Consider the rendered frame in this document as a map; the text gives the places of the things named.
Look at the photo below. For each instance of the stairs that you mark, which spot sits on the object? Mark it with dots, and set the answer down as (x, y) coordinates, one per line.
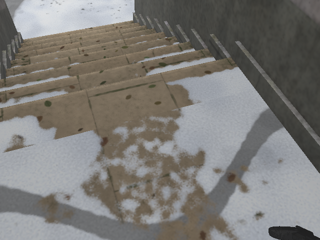
(62, 63)

